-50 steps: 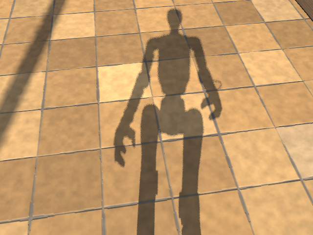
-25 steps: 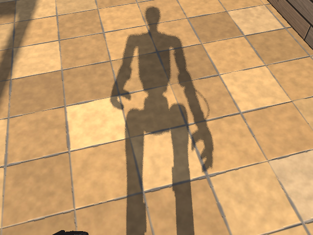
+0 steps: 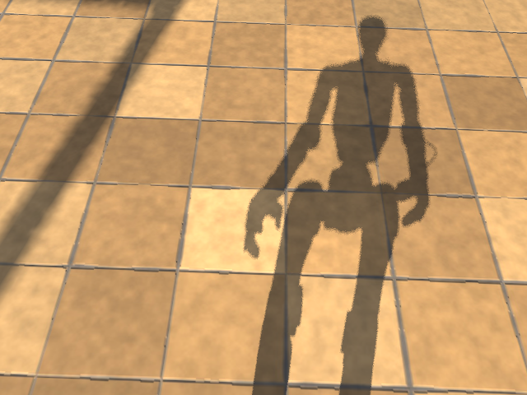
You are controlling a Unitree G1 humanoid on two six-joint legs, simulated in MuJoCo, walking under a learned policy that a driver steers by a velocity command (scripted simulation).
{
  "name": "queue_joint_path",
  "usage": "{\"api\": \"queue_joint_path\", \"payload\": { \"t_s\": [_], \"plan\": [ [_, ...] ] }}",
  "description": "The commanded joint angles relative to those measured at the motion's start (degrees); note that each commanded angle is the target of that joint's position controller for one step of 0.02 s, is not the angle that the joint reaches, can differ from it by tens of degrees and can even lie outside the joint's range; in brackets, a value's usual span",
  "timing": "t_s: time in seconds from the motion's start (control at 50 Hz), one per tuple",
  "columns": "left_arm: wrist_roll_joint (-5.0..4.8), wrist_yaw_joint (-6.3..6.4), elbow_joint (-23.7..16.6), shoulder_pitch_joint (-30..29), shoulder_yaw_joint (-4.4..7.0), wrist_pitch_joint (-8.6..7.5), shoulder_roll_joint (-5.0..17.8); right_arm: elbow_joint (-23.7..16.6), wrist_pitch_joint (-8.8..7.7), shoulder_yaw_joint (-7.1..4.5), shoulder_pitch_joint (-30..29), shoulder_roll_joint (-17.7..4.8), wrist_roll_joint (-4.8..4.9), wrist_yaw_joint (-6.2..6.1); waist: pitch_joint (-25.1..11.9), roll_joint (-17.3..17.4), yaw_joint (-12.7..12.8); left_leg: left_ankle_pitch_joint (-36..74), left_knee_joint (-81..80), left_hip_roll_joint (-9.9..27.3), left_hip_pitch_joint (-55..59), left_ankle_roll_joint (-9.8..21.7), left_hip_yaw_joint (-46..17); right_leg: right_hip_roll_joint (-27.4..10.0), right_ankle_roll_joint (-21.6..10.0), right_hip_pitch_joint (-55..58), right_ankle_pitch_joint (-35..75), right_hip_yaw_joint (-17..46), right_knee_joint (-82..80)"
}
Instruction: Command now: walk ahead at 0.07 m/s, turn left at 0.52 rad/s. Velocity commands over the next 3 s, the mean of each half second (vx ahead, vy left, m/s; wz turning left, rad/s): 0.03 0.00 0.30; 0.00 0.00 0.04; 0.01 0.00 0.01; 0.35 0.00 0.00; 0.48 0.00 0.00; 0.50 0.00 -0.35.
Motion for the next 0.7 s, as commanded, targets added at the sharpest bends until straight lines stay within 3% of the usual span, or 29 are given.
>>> {"api": "queue_joint_path", "payload": {
  "t_s": [0.02, 0.04, 0.06, 0.1, 0.16, 0.24, 0.28, 0.34, 0.4, 0.42, 0.44, 0.46, 0.48, 0.5, 0.54, 0.6, 0.64, 0.66, 0.68, 0.7],
  "plan": [
    [0.31, -0.27, -5.51, 2.56, 0.94, 1.28, 5.03, -1.62, 1.05, -4.37, 11.70, -14.20, 2.18, -1.10, -15.78, 5.63, -3.62, 38.70, -13.05, 23.79, 23.26, 18.85, -31.05, 1.54, 2.26, -18.51, -6.12, 12.68, 27.46],
    [0.13, -0.31, -6.25, -0.91, 1.03, 1.19, 5.24, -2.19, 1.85, -3.42, 7.45, -11.13, 1.69, -1.48, -8.84, 3.00, -2.52, 29.04, -15.78, 20.40, 16.65, 16.11, -27.60, 0.30, 2.40, -20.03, -1.42, 13.09, 24.30],
    [0.43, -0.21, -6.60, -2.35, 1.29, 1.18, 5.93, -2.60, 2.35, -2.77, 4.92, -9.12, 1.49, -1.72, -5.74, 1.71, -1.15, 23.66, -17.46, 17.10, 13.00, 13.10, -24.90, -0.68, 2.62, -19.54, 2.08, 13.35, 20.11],
    [1.45, -0.33, -5.90, 0.35, 1.34, 2.38, 5.58, -3.43, 2.44, -2.34, 2.70, -7.76, 1.13, -1.79, -6.93, 3.30, 0.50, 21.06, -18.27, 13.31, 10.02, 10.38, -20.57, -0.15, 2.93, -15.31, 5.75, 12.63, 16.23],
    [0.63, -0.44, -5.53, 2.13, 0.88, 3.36, 3.95, -3.14, 1.50, -2.56, 3.57, -9.14, 0.55, -1.34, -9.60, 3.82, 0.73, 20.75, -18.42, 11.78, 10.36, 9.10, -18.38, 0.48, 3.29, -12.59, 6.63, 12.21, 10.46],
    [0.43, -0.33, -6.56, -0.99, 0.73, 4.07, 4.46, -2.94, 2.06, -2.42, 3.97, -9.53, 0.09, -1.24, -8.97, 7.30, -1.13, 1.74, -21.57, 11.31, 9.85, 7.81, -20.31, 0.39, 3.16, -11.07, 6.89, 12.26, 2.07],
    [0.23, -0.36, -6.85, -1.73, 0.62, 4.07, 4.54, -2.91, 2.45, -2.38, 3.35, -9.81, -0.12, -1.12, -8.00, 8.12, -1.57, -5.04, -22.62, 11.27, 8.62, 7.27, -21.38, 1.03, 2.68, -8.83, 6.32, 11.84, -2.14],
    [-0.18, -0.13, -6.32, -0.18, 0.46, 3.59, 4.43, -2.47, 2.85, -2.22, 2.85, -9.86, -0.29, -1.00, -7.15, 8.07, -1.74, -6.50, -22.31, 12.03, 7.61, 6.71, -22.99, 2.29, 1.40, -4.39, 4.96, 10.90, -8.87],
    [-0.30, 0.25, -4.30, 5.32, 0.08, 2.64, 3.08, -1.56, 3.37, -1.83, 2.19, -9.35, 0.69, -1.45, -6.07, 6.30, 0.71, -7.44, -19.94, 11.12, 4.40, 3.72, -23.15, 3.37, -1.21, 5.20, 12.28, 9.57, -26.31],
    [0.20, 0.44, -4.43, 5.06, 0.05, 2.01, 4.04, -1.20, 3.28, -1.40, 3.30, -7.91, 0.89, -1.62, -4.74, 3.60, 0.18, -8.72, -18.08, 9.19, 1.91, 0.80, -22.16, 0.61, -2.27, 7.55, 14.07, 13.71, -33.08],
    [1.38, 0.61, -5.27, 5.27, 0.10, 1.31, 6.71, -1.32, 2.97, -0.36, 5.41, -4.39, 1.24, -1.63, -6.72, -5.20, -0.98, -11.27, -9.54, 5.18, -0.24, -2.13, -17.47, -10.65, -4.30, 9.90, 8.66, 26.68, -39.85],
    [1.00, 0.16, -6.17, -0.30, 0.23, 0.98, 8.80, -2.16, 2.73, -0.67, 1.52, -5.22, 1.80, -1.69, -0.75, -10.92, -1.55, -11.09, -6.59, -2.40, 0.04, -3.59, -9.33, -17.33, -8.22, -2.26, 10.31, 34.38, -43.07],
    [1.05, -0.04, -6.71, -4.00, -0.45, 0.32, 6.22, -1.12, 2.70, -0.80, 1.35, -6.23, 0.75, -1.42, 0.00, -7.91, -2.39, -10.06, -1.06, -0.05, 6.81, -3.88, -9.89, -16.16, -8.91, -6.42, 14.20, 30.75, -42.28],
    [0.73, -0.09, -6.64, -5.57, -0.90, -0.25, 5.14, -0.22, 2.62, -0.74, 2.32, -5.64, 0.83, -1.03, -1.48, -7.35, -3.30, -7.49, -0.27, -0.32, 8.86, -3.79, -9.45, -13.28, -7.84, -5.76, 17.73, 27.00, -40.86],
    [0.31, 0.17, -5.59, -4.49, -0.96, -0.73, 5.86, 1.18, 2.46, -0.66, 3.23, -5.54, 0.59, -1.04, -2.79, -7.88, -3.06, -5.63, -1.06, 0.16, 9.29, -4.25, -8.29, -9.85, -6.44, -0.57, 29.23, 22.04, -37.17],
    [-0.04, 0.15, -3.44, -0.50, -0.80, -0.75, 6.46, 2.93, 2.02, 0.21, 3.45, -4.26, 0.95, -1.90, -5.61, -5.97, -1.70, 0.21, -11.38, 1.32, 11.84, -5.49, -7.42, -8.50, -5.66, 7.69, 45.19, 19.33, -30.95],
    [-0.13, 0.01, -2.94, 0.86, -0.66, -0.59, 6.44, 3.93, 1.72, 0.05, 3.41, -6.44, 0.84, -2.50, -7.00, -4.72, -0.49, 10.03, -14.25, 4.70, 17.20, -5.80, -10.56, -7.05, -3.22, 7.01, 40.14, 19.66, -30.15],
    [-0.22, -0.26, -2.38, 3.37, -0.41, -0.56, 6.39, 4.66, 1.62, -0.16, 3.56, -7.84, 0.81, -2.64, -6.92, -2.95, 1.43, 15.35, -12.44, 6.72, 20.19, -5.79, -11.92, -5.43, -2.39, 4.56, 36.54, 19.29, -30.97],
    [-0.66, -0.28, -1.13, 3.65, -0.76, -0.35, 4.79, 6.14, 1.80, -0.12, 4.04, -6.97, 1.86, -2.46, -5.79, -0.03, 0.70, 12.61, -12.23, 6.01, 17.43, -5.36, -11.78, -3.72, -1.87, 5.23, 31.78, 17.71, -32.88],
    [-0.51, -0.11, -0.69, 1.79, -0.63, 0.01, 5.37, 6.83, 1.82, 0.24, 4.58, -5.62, 1.76, -2.26, -4.11, -0.48, -0.57, 9.96, -13.90, 5.67, 15.38, -5.29, -11.99, -3.42, -1.63, 6.02, 28.30, 17.19, -32.48]
  ]
}}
